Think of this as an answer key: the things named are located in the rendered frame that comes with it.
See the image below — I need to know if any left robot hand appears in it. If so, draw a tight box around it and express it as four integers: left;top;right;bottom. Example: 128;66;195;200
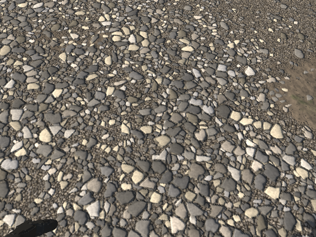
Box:
4;219;58;237

